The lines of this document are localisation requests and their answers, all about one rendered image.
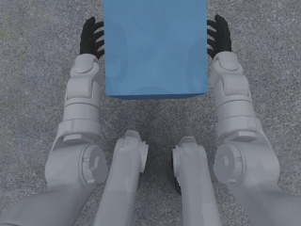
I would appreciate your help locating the robot right forearm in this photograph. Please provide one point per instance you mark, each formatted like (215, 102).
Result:
(233, 102)

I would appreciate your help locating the right robot thigh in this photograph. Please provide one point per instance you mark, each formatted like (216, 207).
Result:
(199, 207)

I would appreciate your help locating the carton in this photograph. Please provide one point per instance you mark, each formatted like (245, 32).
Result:
(155, 49)

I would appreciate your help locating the robot left forearm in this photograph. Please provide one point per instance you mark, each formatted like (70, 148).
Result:
(82, 105)

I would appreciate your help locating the robot right upper arm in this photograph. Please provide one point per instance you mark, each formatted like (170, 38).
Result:
(250, 171)

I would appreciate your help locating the right robot hand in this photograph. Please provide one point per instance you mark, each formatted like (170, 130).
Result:
(222, 41)

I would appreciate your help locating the robot left upper arm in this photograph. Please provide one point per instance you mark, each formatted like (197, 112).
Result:
(72, 174)

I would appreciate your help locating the robot thigh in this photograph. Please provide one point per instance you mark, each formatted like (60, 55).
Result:
(117, 204)
(199, 207)

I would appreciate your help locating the left robot thigh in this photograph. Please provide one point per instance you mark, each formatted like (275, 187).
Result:
(117, 204)

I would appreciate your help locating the left robot hand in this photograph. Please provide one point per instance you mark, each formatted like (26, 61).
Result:
(88, 44)

